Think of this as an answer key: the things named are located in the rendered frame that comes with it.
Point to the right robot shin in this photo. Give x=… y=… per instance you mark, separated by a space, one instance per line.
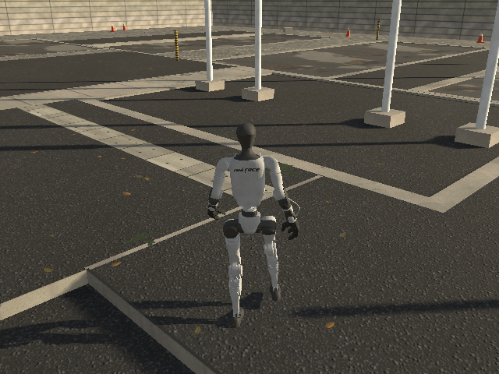
x=272 y=263

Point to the left robot shin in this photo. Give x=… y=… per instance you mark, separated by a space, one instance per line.
x=235 y=287

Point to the robot right upper arm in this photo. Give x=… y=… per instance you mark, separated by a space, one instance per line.
x=276 y=178

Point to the robot shin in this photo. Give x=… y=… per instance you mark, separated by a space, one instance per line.
x=272 y=263
x=235 y=287

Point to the left robot hand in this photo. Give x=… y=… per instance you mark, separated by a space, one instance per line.
x=216 y=217

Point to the robot left upper arm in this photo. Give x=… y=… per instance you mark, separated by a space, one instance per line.
x=219 y=177

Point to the robot left forearm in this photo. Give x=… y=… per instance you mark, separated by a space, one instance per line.
x=213 y=203

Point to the right robot hand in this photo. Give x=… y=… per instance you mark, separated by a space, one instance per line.
x=294 y=228

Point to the robot right forearm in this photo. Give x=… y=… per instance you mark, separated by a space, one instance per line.
x=287 y=208

